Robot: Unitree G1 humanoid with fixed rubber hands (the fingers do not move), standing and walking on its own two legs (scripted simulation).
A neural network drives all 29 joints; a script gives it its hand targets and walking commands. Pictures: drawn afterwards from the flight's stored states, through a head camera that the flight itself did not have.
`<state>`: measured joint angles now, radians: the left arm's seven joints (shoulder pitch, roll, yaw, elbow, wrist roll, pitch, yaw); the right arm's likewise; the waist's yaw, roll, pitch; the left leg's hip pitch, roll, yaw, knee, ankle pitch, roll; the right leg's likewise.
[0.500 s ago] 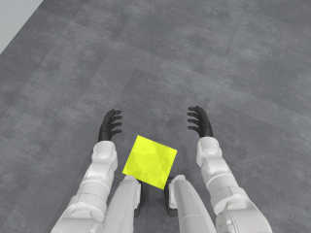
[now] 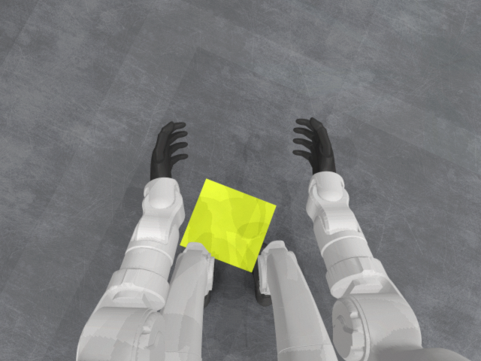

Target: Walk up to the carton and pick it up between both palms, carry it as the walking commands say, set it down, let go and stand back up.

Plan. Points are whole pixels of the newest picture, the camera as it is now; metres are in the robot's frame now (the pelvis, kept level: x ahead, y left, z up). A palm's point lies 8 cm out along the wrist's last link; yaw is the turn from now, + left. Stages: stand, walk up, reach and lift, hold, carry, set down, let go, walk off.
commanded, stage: set down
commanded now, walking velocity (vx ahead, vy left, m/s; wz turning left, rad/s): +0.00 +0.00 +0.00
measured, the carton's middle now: (228, 222) +0.28 +0.01 -0.52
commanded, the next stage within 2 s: none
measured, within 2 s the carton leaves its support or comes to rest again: neither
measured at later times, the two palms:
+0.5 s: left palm (182, 170) +0.40 +0.11 -0.22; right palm (289, 163) +0.41 -0.11 -0.23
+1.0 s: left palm (190, 170) +0.41 +0.10 -0.33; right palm (271, 156) +0.45 -0.09 -0.33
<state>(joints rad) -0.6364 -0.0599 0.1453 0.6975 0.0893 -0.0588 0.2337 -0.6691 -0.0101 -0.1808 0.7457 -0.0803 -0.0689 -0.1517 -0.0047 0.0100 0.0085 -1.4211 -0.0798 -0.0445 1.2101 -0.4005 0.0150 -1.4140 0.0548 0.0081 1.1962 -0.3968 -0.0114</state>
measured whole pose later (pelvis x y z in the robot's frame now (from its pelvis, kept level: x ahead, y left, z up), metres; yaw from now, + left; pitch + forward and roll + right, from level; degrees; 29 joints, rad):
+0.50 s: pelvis -0.04 +0.00 -0.08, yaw +1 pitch +40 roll +0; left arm -0.90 -0.05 0.13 0.71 -0.01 0.06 0.25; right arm -0.94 -0.05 -0.15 0.79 -0.02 0.04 -0.19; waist 0.01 0.02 0.08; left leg -1.76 -0.11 -0.04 1.49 -0.42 0.00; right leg -1.76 0.06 0.02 1.49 -0.43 0.00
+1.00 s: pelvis -0.07 +0.00 -0.15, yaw +1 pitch +36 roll +0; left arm -1.22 -0.04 0.25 0.77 0.04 0.07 0.27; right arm -1.31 -0.10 -0.22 0.86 -0.04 0.05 -0.20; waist 0.03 0.02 0.37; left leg -1.94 -0.11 -0.02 1.74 -0.43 -0.01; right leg -1.94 0.08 0.02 1.74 -0.44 0.01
